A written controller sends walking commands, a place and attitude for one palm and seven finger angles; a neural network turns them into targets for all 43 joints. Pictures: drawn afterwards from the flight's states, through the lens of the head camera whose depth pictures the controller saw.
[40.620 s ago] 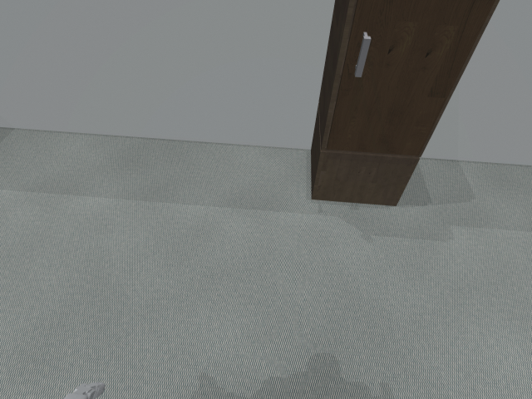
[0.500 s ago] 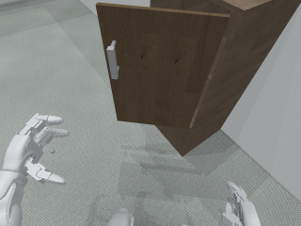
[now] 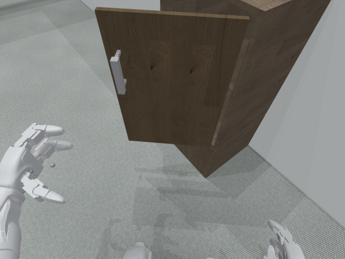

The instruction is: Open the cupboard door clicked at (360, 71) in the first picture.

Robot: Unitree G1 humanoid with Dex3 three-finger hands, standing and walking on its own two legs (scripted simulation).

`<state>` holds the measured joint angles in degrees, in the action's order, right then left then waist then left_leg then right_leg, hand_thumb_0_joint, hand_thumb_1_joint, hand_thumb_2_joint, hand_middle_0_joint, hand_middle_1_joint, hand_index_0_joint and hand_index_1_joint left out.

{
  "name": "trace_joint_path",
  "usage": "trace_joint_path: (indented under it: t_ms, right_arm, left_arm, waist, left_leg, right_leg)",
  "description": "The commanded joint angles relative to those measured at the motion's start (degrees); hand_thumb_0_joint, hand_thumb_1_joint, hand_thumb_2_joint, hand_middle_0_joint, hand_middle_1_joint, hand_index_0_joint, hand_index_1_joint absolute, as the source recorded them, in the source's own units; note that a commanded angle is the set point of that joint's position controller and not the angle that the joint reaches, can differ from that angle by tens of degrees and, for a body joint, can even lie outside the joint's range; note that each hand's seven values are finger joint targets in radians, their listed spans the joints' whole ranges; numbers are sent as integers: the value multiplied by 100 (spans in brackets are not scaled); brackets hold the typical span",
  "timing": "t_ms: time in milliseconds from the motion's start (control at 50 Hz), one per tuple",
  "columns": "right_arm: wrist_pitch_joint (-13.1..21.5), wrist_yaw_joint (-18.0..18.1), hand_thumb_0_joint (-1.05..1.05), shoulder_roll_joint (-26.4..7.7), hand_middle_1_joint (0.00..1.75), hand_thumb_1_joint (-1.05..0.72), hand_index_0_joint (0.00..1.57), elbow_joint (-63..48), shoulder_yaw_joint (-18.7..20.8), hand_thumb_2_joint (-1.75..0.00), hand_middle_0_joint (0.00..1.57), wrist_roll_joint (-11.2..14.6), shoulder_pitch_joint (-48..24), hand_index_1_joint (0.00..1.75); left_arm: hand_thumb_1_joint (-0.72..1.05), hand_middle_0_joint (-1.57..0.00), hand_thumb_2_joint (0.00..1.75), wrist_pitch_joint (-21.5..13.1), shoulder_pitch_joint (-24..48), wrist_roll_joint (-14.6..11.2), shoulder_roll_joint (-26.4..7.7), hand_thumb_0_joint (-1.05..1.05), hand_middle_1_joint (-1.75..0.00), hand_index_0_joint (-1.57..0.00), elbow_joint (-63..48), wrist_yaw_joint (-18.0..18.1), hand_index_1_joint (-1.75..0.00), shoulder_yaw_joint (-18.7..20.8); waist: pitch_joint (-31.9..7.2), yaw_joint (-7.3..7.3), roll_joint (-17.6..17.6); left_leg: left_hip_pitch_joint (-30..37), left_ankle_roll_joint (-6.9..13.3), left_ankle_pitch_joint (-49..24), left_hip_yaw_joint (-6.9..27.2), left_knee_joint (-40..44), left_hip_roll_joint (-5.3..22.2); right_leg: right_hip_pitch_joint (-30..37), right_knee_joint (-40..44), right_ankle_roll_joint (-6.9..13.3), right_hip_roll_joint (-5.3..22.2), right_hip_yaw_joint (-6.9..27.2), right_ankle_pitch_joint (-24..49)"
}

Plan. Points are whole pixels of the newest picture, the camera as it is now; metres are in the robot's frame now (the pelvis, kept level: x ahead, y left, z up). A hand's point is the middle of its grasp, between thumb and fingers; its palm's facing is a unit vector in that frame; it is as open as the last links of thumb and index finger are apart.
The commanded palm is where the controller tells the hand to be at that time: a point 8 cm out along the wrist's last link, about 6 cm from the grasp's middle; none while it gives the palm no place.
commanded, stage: raise the hand with hooked fingers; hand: left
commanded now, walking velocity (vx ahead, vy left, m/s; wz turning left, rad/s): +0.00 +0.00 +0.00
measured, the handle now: (120, 72) +0.62 +0.20 +0.06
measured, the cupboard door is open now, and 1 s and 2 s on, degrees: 48 48 48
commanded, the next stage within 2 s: move the hooked fingers beside the handle in 0.22 s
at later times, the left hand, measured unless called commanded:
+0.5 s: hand (54, 157) +0.31 +0.27 +0.07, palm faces -0.01 -1.00 +0.00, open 14.0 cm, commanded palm +0.30 +0.32 +0.08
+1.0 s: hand (72, 122) +0.41 +0.27 +0.07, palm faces -0.03 -1.00 +0.00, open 14.0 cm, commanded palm +0.39 +0.32 +0.07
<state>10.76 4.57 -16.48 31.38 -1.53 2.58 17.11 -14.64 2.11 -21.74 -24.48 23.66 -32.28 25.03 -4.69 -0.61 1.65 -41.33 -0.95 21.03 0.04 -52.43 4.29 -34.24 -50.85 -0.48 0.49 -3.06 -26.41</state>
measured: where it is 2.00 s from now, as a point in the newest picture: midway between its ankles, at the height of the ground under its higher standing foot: outside the picture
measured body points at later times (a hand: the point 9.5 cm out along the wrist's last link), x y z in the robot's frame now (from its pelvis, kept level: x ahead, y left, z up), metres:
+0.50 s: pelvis -0.01 +0.00 -0.01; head +0.05 +0.01 +0.44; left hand +0.30 +0.33 +0.08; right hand +0.15 -0.25 -0.09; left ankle +0.05 +0.13 -0.69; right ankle -0.01 -0.13 -0.69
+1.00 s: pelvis +0.00 +0.01 -0.02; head +0.08 +0.02 +0.43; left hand +0.40 +0.33 +0.07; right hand +0.07 -0.26 -0.12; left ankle +0.05 +0.13 -0.69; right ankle -0.01 -0.13 -0.69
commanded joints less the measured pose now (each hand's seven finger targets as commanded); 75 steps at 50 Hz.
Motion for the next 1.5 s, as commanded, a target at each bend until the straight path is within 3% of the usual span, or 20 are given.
trace_joint_path:
  t_ms: [0, 100, 180, 300, 380, 480, 500, 580, 740, 800, 840, 880, 1020, 1080, 1140, 1180, 1260, 1340, 1400, 1480]
  right_arm:
    - [300, 72, 0, -791, 30, -90, 20, -776, 343, -90, 20, 21, -154, 30]
    - [296, 93, 0, -777, 30, -90, 20, -769, 331, -90, 20, 29, -181, 30]
    - [276, 93, 0, -777, 30, -90, 20, -764, 317, -90, 20, 33, -200, 30]
    - [258, 92, 0, -785, 30, -90, 20, -778, 312, -90, 20, 27, -212, 30]
    - [213, 181, 0, -819, 30, -90, 20, -599, 284, -90, 20, 15, -156, 30]
    - [161, 214, 0, -850, 30, -90, 20, -480, 282, -90, 20, 13, -71, 30]
    - [149, 200, 0, -831, 30, -90, 20, -470, 272, -90, 20, 18, -81, 30]
    - [65, 153, 0, -853, 30, -90, 20, -493, 295, -90, 20, -1, 10, 30]
    - [-179, 42, 0, -888, 30, -90, 20, -482, 337, -90, 20, -18, 261, 30]
    - [-293, 47, 0, -934, 30, -90, 20, -365, 332, -90, 20, -26, 365, 30]
    - [-344, 55, 0, -951, 30, -90, 20, -297, 344, -90, 20, -36, 430, 30]
    - [-377, 51, 0, -963, 30, -90, 20, -247, 360, -90, 20, -64, 527, 30]
    - [-558, 12, 0, -983, 30, -90, 20, -109, 380, -90, 20, -70, 710, 30]
    - [-644, 0, 0, -1027, 30, -90, 20, -59, 395, -90, 20, -81, 826, 30]
    - [-732, -13, 0, -1033, 30, -90, 20, -14, 386, -90, 20, -84, 852, 30]
    - [-763, -16, 0, -1051, 30, -90, 20, 6, 397, -90, 20, -114, 939, 30]
    - [-857, -43, 0, -1036, 30, -90, 20, 42, 384, -90, 20, -135, 1030, 30]
    - [-972, -38, 0, -1099, 30, -90, 20, 62, 344, -90, 20, -121, 1091, 30]
    - [-1013, -36, 0, -1074, 30, -90, 20, 98, 319, -90, 20, -146, 1155, 30]
    - [-1068, -5, 0, -1143, 30, -90, 20, 156, 290, -90, 20, -163, 1273, 30]
  left_arm:
    - [-50, -30, 30, -461, 1051, -152, -1598, 0, -120, -30, -1128, 38, -120, 655]
    - [-50, -30, 30, -442, 1132, -138, -1563, 0, -120, -30, -1208, -13, -120, 566]
    - [-50, -30, 30, -413, 1116, -210, -1513, 0, -120, -30, -1016, -46, -120, 560]
    - [-50, -30, 30, -401, 1185, -179, -1521, 0, -120, -30, -932, -101, -120, 538]
    - [-50, -30, 30, -465, 2452, -80, -1630, 0, -120, -30, -560, -45, -120, 430]
    - [-50, -30, 30, -475, 3042, 110, -1802, 0, -120, -30, -110, -53, -120, 360]
    - [-50, -30, 30, -450, 3204, 126, -1622, 0, -120, -30, 24, -64, -120, 174]
    - [-50, -30, 30, -450, 3380, 211, -1888, 0, -120, -30, 189, -6, -120, 361]
    - [-50, -30, 30, -467, 3768, 387, -1874, 0, -120, -30, 784, 209, -120, 323]
    - [-50, -30, 30, -513, 4212, 453, -2121, 0, -120, -30, 1323, 233, -120, 457]
    - [-50, -30, 30, -603, 4643, 540, -2237, 0, -120, -30, 1516, 218, -120, 457]
    - [-50, -30, 30, -755, 4931, 578, -2485, 0, -120, -30, 1457, 199, -120, 606]
    - [-50, -30, 30, -784, 5413, 718, -2430, 0, -120, -30, 2141, 78, -120, 397]
    - [-50, -30, 30, -780, 5638, 736, -2674, 0, -120, -30, 2396, 102, -120, 568]
    - [-50, -30, 30, -800, 6127, 860, -2724, 0, -120, -30, 2564, 145, -120, 453]
    - [-50, -30, 30, -888, 6308, 899, -2910, 0, -120, -30, 2501, 201, -120, 597]
    - [-50, -30, 30, -880, 6449, 960, -2781, 0, -120, -30, 2750, 254, -120, 473]
    - [-50, -30, 30, -731, 6705, 1109, -3142, 0, -120, -30, 3245, 315, -120, 572]
    - [-50, -30, 30, -802, 7136, 1231, -3204, 0, -120, -30, 3203, 384, -120, 502]
    - [-50, -30, 30, -825, 7524, 1300, -3617, 0, -120, -30, 3448, 422, -120, 677]
  waist:
    - [-1432, 70, 324]
    - [-1472, 57, 502]
    - [-1310, 16, 181]
    - [-1400, 46, 275]
    - [-1274, -164, 197]
    - [-1531, -163, 405]
    - [-1479, -206, 488]
    - [-1890, -84, 575]
    - [-1879, -141, 384]
    - [-1706, -248, 149]
    - [-1764, -304, 298]
    - [-2219, -247, 500]
    - [-2330, -369, 705]
    - [-2381, -423, 409]
    - [-2225, -542, 601]
    - [-2607, -514, 692]
    - [-2554, -595, 716]
    - [-2357, -676, 560]
    - [-2557, -747, 886]
    - [-2647, -854, 699]
  left_leg:
    - [1425, 249, -970, -5, 672, -394]
    - [1506, 252, -1020, -1, 664, -396]
    - [1355, 257, -916, -6, 637, -390]
    - [1328, 251, -941, -4, 590, -396]
    - [1216, 251, -583, 44, 510, -374]
    - [1314, 245, -642, 102, 479, -345]
    - [1319, 245, -582, 87, 478, -358]
    - [1430, 230, -839, 115, 469, -340]
    - [1349, 230, -904, 125, 464, -312]
    - [981, 256, -739, 68, 355, -308]
    - [974, 263, -705, 63, 301, -302]
    - [1195, 251, -1020, 104, 216, -291]
    - [1252, 250, -1227, 144, 77, -261]
    - [1134, 278, -1298, 141, -14, -239]
    - [1046, 278, -1100, 154, -37, -221]
    - [1231, 275, -1341, 176, -125, -214]
    - [1303, 267, -1452, 219, -165, -188]
    - [871, 291, -1144, 191, -201, -182]
    - [1036, 266, -1259, 223, -299, -160]
    - [847, 294, -1243, 259, -403, -118]
  right_leg:
    - [145, 810, 122, -286, 121, 1303]
    - [128, 800, 126, -280, 124, 1391]
    - [109, 865, 99, -285, 170, 1304]
    - [102, 804, 112, -274, 180, 1336]
    - [-210, 807, 105, -278, 233, 879]
    - [-326, 683, 149, -282, 168, 926]
    - [-396, 695, 143, -273, 169, 879]
    - [-271, 572, 177, -282, 119, 1106]
    - [-441, 484, 169, -316, 32, 1187]
    - [-487, 484, 136, -317, 105, 1100]
    - [-596, 448, 141, -311, 126, 1047]
    - [-512, 338, 175, -328, 132, 1303]
    - [-874, 209, 180, -347, 74, 1445]
    - [-878, 186, 155, -371, 87, 1549]
    - [-1112, 184, 149, -368, 92, 1331]
    - [-1095, 106, 161, -378, 100, 1478]
    - [-1300, 70, 171, -411, 50, 1467]
    - [-1286, 104, 128, -394, 95, 1318]
    - [-1516, 25, 135, -402, 86, 1302]
    - [-1509, -7, 121, -419, 113, 1293]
